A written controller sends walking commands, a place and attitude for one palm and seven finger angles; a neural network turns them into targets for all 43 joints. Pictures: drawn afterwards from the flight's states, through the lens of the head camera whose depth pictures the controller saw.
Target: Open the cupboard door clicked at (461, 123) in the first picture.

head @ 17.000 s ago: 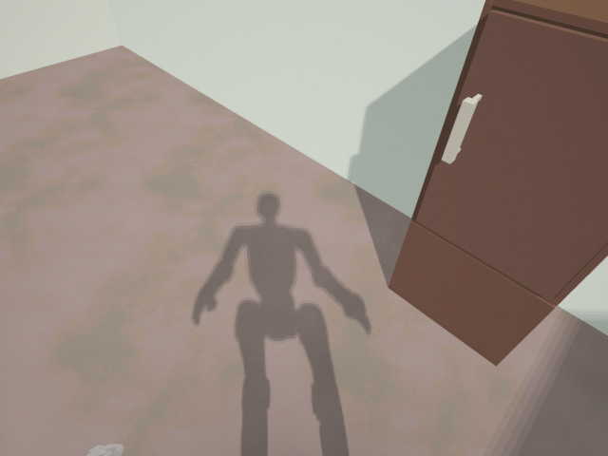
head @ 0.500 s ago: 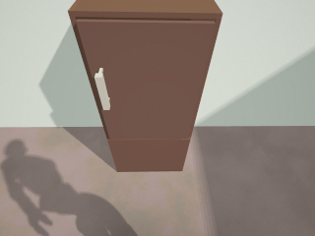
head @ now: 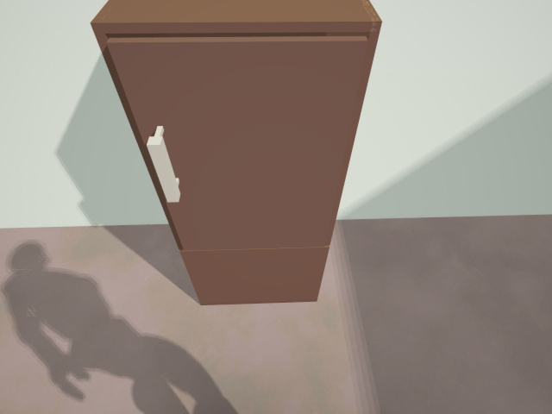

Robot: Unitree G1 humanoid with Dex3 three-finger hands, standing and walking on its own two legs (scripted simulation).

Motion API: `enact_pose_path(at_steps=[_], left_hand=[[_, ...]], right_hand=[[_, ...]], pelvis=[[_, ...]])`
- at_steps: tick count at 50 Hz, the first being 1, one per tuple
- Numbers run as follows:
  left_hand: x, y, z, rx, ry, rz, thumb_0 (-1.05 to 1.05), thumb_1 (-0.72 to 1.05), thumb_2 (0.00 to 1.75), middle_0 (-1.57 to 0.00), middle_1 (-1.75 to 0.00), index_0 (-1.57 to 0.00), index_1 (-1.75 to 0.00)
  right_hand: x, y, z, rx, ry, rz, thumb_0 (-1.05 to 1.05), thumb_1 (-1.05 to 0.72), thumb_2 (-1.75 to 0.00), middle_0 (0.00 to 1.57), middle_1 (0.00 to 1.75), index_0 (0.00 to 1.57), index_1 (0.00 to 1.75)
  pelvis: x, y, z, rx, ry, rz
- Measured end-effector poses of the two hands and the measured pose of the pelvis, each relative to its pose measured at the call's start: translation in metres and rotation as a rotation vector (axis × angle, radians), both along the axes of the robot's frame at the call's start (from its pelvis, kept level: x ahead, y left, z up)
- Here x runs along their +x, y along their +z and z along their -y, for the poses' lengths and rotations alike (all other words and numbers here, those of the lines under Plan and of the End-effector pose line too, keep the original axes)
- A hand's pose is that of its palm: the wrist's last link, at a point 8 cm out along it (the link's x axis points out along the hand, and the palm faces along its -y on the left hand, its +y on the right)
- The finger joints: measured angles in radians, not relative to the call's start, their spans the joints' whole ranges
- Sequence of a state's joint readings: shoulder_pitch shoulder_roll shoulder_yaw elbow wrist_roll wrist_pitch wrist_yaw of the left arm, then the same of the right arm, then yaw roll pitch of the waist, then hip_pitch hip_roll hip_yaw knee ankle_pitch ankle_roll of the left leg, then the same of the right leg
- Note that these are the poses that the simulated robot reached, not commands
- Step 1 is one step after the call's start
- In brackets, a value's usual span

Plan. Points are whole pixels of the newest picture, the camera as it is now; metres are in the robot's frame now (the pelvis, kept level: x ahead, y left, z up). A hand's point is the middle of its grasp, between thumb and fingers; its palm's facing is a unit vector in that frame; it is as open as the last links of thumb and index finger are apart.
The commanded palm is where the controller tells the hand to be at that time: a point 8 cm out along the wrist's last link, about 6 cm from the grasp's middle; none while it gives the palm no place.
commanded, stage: come to a stop and stand still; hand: left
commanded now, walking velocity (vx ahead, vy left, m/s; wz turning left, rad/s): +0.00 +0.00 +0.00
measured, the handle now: (166, 165) +0.56 +0.26 +0.01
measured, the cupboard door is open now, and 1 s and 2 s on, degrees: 0 0 0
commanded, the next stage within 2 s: look again from close up in 0.52 s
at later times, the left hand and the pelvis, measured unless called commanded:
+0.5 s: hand out of the picture -0.01 +0.14 -0.18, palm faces +0.03 -0.98 -0.18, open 7.3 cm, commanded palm none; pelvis +0.01 -0.01 +0.00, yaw +0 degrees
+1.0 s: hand out of the picture +0.03 +0.20 -0.18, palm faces -0.01 -0.98 -0.21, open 7.3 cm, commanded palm none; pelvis +0.00 +0.02 -0.01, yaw -1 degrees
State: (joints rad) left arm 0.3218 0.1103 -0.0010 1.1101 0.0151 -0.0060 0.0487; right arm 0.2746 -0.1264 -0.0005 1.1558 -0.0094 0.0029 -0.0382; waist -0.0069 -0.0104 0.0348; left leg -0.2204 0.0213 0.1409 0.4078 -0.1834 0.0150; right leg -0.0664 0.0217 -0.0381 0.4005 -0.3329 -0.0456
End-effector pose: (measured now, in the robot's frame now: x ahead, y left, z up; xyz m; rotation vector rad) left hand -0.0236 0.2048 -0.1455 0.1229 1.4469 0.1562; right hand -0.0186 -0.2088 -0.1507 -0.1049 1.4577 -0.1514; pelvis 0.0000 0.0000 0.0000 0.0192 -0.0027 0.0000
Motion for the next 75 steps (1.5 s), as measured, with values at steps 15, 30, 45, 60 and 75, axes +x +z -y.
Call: enact_pose_path(at_steps=[15,30,45,60,75], left_hand=[[0.006,0.0,0.01,0.0,0.001,-0.015,0.0,0.91,0.9,-0.2,-0.3,-0.2,-0.3],[0.005,-0.001,0.016,-0.003,0.007,-0.024,0.0,0.91,0.9,-0.2,-0.3,-0.2,-0.3],[0.036,-0.011,-0.026,0.021,-0.056,0.101,0.0,0.9,0.9,-0.2,-0.3,-0.21,-0.3],[0.03,-0.007,-0.059,0.025,-0.075,0.065,0.0,0.91,0.9,-0.2,-0.3,-0.2,-0.3],[0.201,0.154,-0.054,0.024,-0.035,1.372,0.01,0.78,0.85,-0.2,-0.38,-0.21,-0.38]], right_hand=[[0.021,0.0,0.016,-0.015,0.011,0.021,0.01,-0.92,-0.9,0.2,0.3,0.2,0.3],[0.028,0.001,0.023,-0.025,0.014,0.026,0.0,-0.92,-0.9,0.2,0.3,0.2,0.3],[0.035,-0.002,0.002,-0.055,0.004,0.15,0.0,-0.93,-0.9,0.2,0.3,0.2,0.3],[0.019,0.006,-0.02,-0.05,0.029,0.1,0.0,-0.92,-0.9,0.2,0.3,0.2,0.3],[0.127,0.033,0.009,-0.113,0.116,0.764,0.01,-0.9,-0.9,0.2,0.3,0.2,0.3]], pelvis=[[0.012,0.0,0.01,0.006,-0.005,0.003],[0.015,-0.001,0.016,0.003,-0.006,0.008],[0.007,-0.012,-0.015,-0.023,-0.026,0.012],[-0.002,-0.006,-0.037,-0.016,-0.029,-0.015],[-0.034,-0.037,-0.029,-0.004,0.014,-0.112]])
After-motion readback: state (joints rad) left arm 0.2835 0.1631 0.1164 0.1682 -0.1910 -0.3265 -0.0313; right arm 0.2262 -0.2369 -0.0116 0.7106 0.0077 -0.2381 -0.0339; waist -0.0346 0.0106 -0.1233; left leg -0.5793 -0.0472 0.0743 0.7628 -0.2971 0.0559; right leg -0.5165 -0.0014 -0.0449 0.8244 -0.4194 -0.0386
